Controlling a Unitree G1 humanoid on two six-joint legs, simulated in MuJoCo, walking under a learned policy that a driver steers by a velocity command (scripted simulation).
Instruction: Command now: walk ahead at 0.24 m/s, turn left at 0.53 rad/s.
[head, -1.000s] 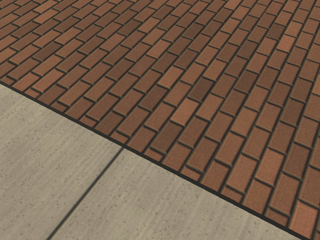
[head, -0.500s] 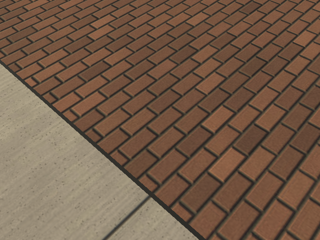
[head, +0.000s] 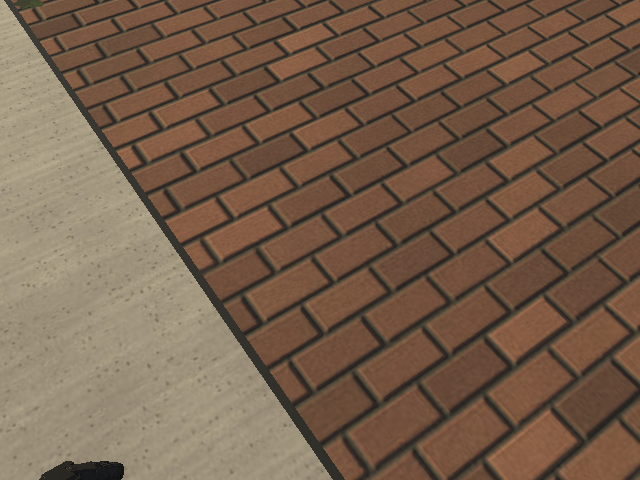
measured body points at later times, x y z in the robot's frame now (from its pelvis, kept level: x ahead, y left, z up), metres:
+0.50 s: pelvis +0.14 -0.03 -0.01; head +0.16 -0.02 +0.44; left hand +0.25 +0.23 -0.14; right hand +0.27 -0.29 -0.13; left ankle +0.12 +0.11 -0.75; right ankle +0.22 -0.13 -0.75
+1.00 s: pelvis +0.18 -0.01 -0.01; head +0.19 +0.00 +0.44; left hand +0.25 +0.26 -0.15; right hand +0.27 -0.25 -0.15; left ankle +0.12 +0.11 -0.75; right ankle +0.22 -0.13 -0.75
